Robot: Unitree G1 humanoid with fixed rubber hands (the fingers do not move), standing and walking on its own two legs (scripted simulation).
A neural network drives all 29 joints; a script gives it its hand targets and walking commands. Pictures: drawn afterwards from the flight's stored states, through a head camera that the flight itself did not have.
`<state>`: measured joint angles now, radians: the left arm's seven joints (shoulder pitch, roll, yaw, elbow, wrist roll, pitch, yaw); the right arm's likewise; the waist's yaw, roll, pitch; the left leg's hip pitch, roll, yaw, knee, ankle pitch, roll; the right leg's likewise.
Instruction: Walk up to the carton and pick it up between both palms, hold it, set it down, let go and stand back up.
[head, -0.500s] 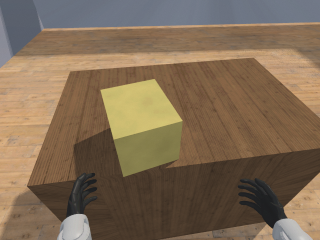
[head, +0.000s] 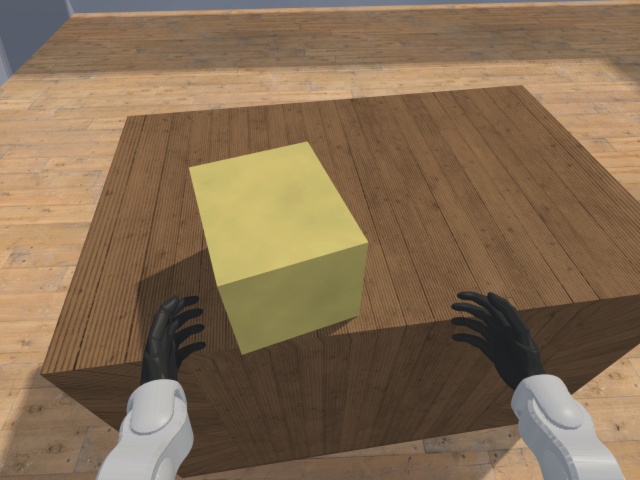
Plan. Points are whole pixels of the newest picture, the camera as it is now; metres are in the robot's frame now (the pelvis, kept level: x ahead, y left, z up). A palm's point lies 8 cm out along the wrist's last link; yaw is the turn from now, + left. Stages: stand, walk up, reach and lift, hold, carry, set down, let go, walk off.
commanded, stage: reach and lift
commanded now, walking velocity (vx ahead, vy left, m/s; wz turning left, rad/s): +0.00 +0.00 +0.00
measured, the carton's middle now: (276, 243) +0.44 +0.06 +0.04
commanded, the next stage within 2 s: none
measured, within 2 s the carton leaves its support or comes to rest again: neither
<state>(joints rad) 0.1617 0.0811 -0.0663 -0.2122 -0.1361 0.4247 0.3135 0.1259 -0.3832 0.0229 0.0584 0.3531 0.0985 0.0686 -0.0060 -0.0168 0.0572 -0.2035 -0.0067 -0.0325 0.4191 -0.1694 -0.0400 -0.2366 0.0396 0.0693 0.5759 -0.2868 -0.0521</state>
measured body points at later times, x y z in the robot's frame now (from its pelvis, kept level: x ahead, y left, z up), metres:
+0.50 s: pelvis -0.01 +0.01 +0.00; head +0.00 -0.01 +0.45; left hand +0.29 +0.17 +0.11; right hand +0.33 -0.19 +0.10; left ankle +0.04 +0.16 -0.74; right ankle +0.01 -0.08 -0.74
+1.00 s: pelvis -0.01 +0.01 +0.00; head +0.01 +0.00 +0.45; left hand +0.35 +0.18 +0.13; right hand +0.40 -0.17 +0.13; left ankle +0.04 +0.16 -0.74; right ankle +0.01 -0.08 -0.74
